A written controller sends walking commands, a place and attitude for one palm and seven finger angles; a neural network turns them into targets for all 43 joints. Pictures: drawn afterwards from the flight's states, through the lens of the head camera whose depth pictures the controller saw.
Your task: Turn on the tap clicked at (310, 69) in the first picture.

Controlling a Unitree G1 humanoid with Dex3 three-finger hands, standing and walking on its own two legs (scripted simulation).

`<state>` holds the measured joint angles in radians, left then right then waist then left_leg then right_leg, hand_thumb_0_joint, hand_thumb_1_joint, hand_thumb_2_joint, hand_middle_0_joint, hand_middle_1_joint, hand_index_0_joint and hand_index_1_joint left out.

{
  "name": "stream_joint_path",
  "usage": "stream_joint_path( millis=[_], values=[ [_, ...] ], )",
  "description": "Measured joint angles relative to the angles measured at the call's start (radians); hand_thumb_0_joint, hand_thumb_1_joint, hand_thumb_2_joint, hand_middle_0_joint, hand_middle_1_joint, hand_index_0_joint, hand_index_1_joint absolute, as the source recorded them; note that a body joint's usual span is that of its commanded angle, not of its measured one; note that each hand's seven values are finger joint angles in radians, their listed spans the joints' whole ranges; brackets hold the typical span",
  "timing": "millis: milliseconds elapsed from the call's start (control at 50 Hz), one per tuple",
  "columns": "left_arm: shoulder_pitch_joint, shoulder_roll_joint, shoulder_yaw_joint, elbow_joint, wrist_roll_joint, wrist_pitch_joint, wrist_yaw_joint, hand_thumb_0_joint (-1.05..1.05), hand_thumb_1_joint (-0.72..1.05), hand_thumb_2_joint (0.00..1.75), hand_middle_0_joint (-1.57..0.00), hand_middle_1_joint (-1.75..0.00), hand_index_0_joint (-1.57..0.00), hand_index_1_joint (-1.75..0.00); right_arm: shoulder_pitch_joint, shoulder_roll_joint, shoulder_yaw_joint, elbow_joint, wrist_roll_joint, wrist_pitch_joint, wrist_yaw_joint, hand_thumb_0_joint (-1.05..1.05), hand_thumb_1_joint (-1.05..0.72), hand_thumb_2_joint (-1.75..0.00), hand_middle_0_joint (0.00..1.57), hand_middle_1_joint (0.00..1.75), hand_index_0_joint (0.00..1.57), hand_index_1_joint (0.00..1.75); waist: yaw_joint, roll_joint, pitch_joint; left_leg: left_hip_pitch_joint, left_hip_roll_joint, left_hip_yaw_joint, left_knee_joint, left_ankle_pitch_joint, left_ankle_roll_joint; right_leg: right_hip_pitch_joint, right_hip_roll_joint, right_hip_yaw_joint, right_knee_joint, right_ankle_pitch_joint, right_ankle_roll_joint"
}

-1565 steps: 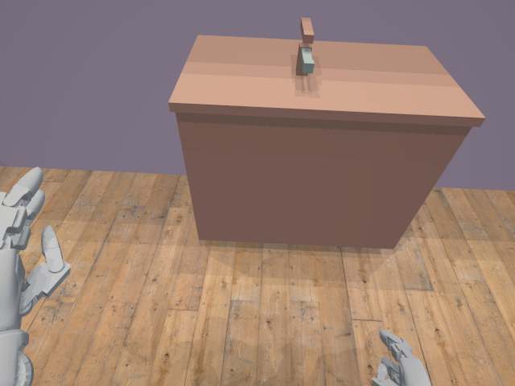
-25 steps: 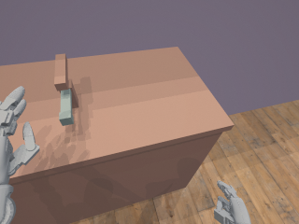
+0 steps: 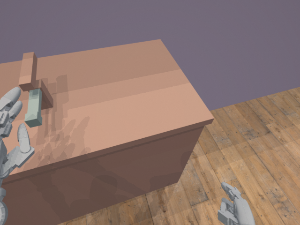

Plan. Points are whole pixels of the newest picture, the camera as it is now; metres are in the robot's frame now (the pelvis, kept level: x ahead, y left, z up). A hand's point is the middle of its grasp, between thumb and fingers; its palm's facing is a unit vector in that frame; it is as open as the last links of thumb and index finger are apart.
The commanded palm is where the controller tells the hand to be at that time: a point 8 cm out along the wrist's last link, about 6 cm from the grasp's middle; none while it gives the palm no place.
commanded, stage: come to a stop and stand still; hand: left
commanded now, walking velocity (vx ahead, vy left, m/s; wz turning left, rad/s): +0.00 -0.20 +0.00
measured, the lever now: (33, 119) +0.33 +0.33 +0.09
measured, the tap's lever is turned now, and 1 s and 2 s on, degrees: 0 0 0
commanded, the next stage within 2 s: look again from close up in 1.22 s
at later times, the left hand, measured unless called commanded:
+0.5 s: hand (0, 137) +0.23 +0.30 +0.18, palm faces +0.47 -0.74 -0.49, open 7.4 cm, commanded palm +0.15 +0.29 +0.18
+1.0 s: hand out of the picture +0.20 +0.35 +0.17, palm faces +0.44 -0.85 -0.28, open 7.4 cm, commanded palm +0.14 +0.38 +0.18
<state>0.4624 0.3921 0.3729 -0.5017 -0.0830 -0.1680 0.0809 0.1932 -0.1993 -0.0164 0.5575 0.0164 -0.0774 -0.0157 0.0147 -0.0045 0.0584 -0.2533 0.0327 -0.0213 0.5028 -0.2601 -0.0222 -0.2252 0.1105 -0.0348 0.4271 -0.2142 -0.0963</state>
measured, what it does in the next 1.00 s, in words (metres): shifts its weight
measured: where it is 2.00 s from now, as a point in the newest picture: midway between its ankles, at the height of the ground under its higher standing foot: outside the picture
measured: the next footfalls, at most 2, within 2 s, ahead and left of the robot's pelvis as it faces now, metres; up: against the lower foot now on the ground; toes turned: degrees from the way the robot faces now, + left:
none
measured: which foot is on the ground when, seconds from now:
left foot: down 0.00-1.00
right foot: down 0.00-1.00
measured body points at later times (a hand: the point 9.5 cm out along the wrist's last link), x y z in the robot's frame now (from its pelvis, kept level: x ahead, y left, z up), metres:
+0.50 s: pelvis +0.00 +0.00 +0.00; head +0.04 +0.01 +0.45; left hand +0.20 +0.33 +0.21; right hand +0.19 -0.21 -0.08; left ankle +0.00 +0.13 -0.74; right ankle +0.01 -0.06 -0.74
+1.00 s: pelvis -0.01 +0.10 +0.00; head +0.00 +0.14 +0.45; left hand +0.17 +0.40 +0.18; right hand +0.17 -0.11 -0.06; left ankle +0.00 +0.13 -0.74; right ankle +0.01 -0.05 -0.74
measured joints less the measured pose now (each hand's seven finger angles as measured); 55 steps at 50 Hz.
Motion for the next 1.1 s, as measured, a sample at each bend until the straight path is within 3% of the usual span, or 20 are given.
stream_joint_path(
  millis=[160, 300, 420, 460, 500, 560, 660, 720, 820, 900, 1000, 1100],
  values=[
    [0.005, -0.019, -0.015, -0.002, -0.008, 0.011, 0.015, 0.01, 0.89, 0.89, -0.21, -0.30, -0.21, -0.30, 0.007, -0.024, -0.017, 0.016, 0.005, 0.008, -0.010, 0.01, -0.91, -0.90, 0.20, 0.30, 0.20, 0.30, -0.017, -0.003, -0.015, -0.021, 0.019, -0.016, 0.056, -0.034, 0.021, -0.006, 0.022, -0.019, 0.029, -0.024, -0.025],
    [0.030, -0.029, -0.025, 0.006, 0.008, -0.009, 0.045, 0.01, 0.88, 0.89, -0.21, -0.30, -0.22, -0.30, 0.008, -0.035, -0.008, 0.031, 0.009, 0.018, -0.014, 0.01, -0.91, -0.90, 0.20, 0.30, 0.20, 0.30, -0.022, 0.007, -0.017, 0.011, 0.010, -0.016, 0.018, -0.010, 0.033, 0.032, 0.012, -0.021, -0.016, -0.011, -0.008],
    [0.023, -0.029, -0.029, 0.033, 0.017, -0.006, 0.050, 0.01, 0.88, 0.89, -0.21, -0.30, -0.22, -0.30, -0.012, -0.032, 0.001, 0.030, 0.010, 0.025, -0.015, 0.01, -0.91, -0.90, 0.20, 0.30, 0.20, 0.30, -0.002, 0.031, -0.005, 0.026, -0.003, -0.012, -0.016, 0.000, 0.024, 0.040, -0.004, -0.019, -0.033, 0.000, 0.009],
    [-0.107, 0.042, 0.004, 0.097, 0.066, -0.023, 0.006, 0.01, 0.88, 0.89, -0.22, -0.30, -0.22, -0.30, 0.005, -0.016, -0.010, 0.033, 0.003, -0.013, -0.024, 0.01, -0.91, -0.90, 0.20, 0.30, 0.20, 0.30, 0.042, 0.021, 0.014, 0.010, -0.004, 0.004, -0.011, 0.031, 0.027, 0.038, -0.010, -0.024, -0.048, 0.014, 0.020],
    [-0.207, 0.093, 0.062, 0.179, 0.057, -0.065, 0.007, 0.01, 0.88, 0.89, -0.22, -0.30, -0.22, -0.30, -0.005, -0.005, 0.004, 0.037, 0.000, -0.030, -0.015, 0.01, -0.91, -0.90, 0.20, 0.30, 0.20, 0.30, 0.060, 0.002, 0.029, 0.002, -0.010, 0.018, -0.022, 0.047, 0.034, 0.024, -0.019, -0.018, -0.051, 0.029, 0.019],
    [-0.212, 0.052, 0.079, 0.204, 0.025, -0.066, 0.034, 0.01, 0.89, 0.89, -0.21, -0.30, -0.21, -0.30, -0.022, -0.014, 0.012, 0.020, 0.005, -0.049, 0.013, 0.01, -0.91, -0.90, 0.20, 0.30, 0.20, 0.30, 0.047, 0.013, 0.035, 0.013, -0.022, 0.039, -0.049, 0.036, 0.029, 0.003, -0.033, 0.001, -0.025, 0.027, 0.034],
    [-0.045, -0.062, -0.069, 0.093, 0.030, -0.051, 0.024, 0.01, 0.89, 0.90, -0.20, -0.30, -0.21, -0.30, -0.016, -0.019, 0.011, 0.015, 0.001, -0.058, 0.027, 0.01, -0.91, -0.90, 0.20, 0.30, 0.20, 0.30, 0.014, 0.021, 0.012, 0.020, -0.058, 0.066, -0.043, 0.035, 0.071, 0.000, -0.070, 0.027, 0.001, 0.014, 0.071],
    [0.013, -0.051, -0.103, 0.063, 0.038, -0.053, 0.006, 0.01, 0.89, 0.89, -0.21, -0.30, -0.21, -0.30, 0.005, 0.001, 0.022, 0.017, -0.005, -0.053, 0.011, 0.01, -0.91, -0.90, 0.20, 0.30, 0.20, 0.30, 0.005, -0.010, -0.005, 0.026, -0.075, 0.066, -0.044, 0.034, 0.088, 0.007, -0.086, 0.026, 0.004, 0.009, 0.085],
    [-0.060, 0.016, -0.018, 0.083, 0.042, -0.060, 0.018, 0.02, 0.88, 0.89, -0.22, -0.30, -0.22, -0.30, 0.031, 0.023, 0.036, 0.014, -0.005, -0.060, -0.008, 0.01, -0.91, -0.90, 0.20, 0.30, 0.20, 0.30, 0.025, -0.061, 0.002, 0.027, -0.099, 0.061, -0.041, 0.038, 0.111, 0.006, -0.110, 0.021, 0.021, 0.002, 0.099],
    [-0.138, 0.000, 0.025, 0.081, 0.045, -0.075, 0.037, 0.02, 0.88, 0.89, -0.21, -0.30, -0.22, -0.30, 0.030, 0.024, 0.041, 0.024, -0.009, -0.082, 0.004, 0.01, -0.91, -0.90, 0.20, 0.30, 0.20, 0.30, 0.040, -0.064, 0.009, 0.029, -0.113, 0.064, -0.041, 0.040, 0.126, 0.010, -0.123, 0.023, 0.019, 0.002, 0.101],
    [-0.127, -0.053, -0.026, 0.049, 0.059, -0.089, 0.037, 0.01, 0.89, 0.90, -0.20, -0.30, -0.21, -0.30, 0.017, 0.029, 0.043, 0.028, -0.014, -0.085, 0.026, 0.01, -0.90, -0.90, 0.20, 0.30, 0.20, 0.30, 0.036, -0.055, 0.001, 0.040, -0.126, 0.078, -0.060, 0.044, 0.137, 0.013, -0.134, 0.039, 0.013, 0.000, 0.088],
    [-0.085, -0.035, -0.045, 0.056, 0.065, -0.071, 0.019, 0.01, 0.89, 0.90, -0.21, -0.30, -0.21, -0.30, 0.000, 0.043, 0.047, 0.018, -0.018, -0.062, 0.027, 0.01, -0.90, -0.90, 0.20, 0.30, 0.20, 0.30, 0.015, -0.053, 0.011, 0.050, -0.135, 0.089, -0.070, 0.046, 0.142, 0.013, -0.142, 0.051, 0.021, -0.008, 0.081]
  ],
)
